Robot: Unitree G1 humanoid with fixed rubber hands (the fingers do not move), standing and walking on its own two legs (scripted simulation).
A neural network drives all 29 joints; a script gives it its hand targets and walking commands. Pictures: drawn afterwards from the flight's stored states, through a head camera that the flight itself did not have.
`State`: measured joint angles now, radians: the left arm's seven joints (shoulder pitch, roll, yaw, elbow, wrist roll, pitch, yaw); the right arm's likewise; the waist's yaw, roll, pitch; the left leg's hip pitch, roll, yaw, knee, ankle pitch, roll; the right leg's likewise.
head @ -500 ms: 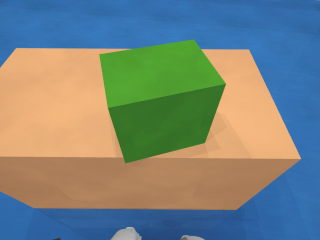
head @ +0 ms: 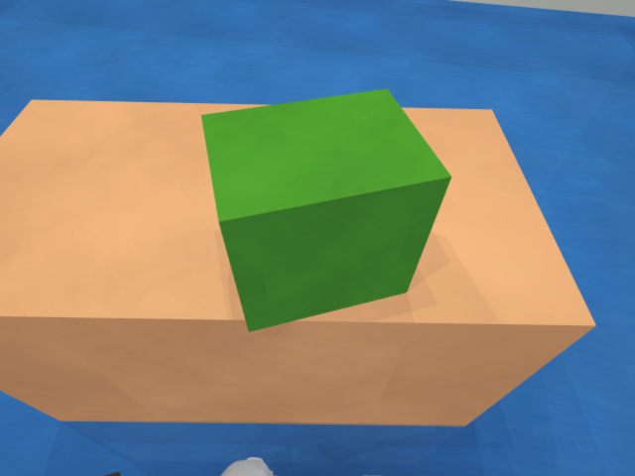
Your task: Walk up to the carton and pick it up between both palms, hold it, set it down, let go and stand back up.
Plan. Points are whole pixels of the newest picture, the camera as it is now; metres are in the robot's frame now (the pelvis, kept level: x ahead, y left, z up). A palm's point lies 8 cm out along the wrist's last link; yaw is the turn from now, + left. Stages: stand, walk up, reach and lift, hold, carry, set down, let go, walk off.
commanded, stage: walk up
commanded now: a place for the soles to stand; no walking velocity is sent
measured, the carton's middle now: (315, 214) +0.46 +0.03 +0.04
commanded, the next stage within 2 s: reach and lift in 0.86 s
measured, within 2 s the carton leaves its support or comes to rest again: neither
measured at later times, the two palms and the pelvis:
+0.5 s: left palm out of the picture +0.09 +0.31 -0.11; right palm out of the picture +0.09 -0.28 -0.12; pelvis +0.01 +0.01 +0.00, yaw +0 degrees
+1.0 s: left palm out of the picture +0.11 +0.31 -0.13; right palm out of the picture +0.11 -0.27 -0.12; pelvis +0.01 +0.02 -0.01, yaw +0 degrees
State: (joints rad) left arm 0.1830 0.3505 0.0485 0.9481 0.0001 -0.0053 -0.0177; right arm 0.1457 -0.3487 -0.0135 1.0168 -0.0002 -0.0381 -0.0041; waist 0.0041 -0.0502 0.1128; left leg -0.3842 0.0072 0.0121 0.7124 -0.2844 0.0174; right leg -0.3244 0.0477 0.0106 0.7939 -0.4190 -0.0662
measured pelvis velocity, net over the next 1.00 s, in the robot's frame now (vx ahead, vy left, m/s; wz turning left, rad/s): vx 0.01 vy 0.02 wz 0.00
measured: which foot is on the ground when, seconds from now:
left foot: down 0.00-1.00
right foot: down 0.00-1.00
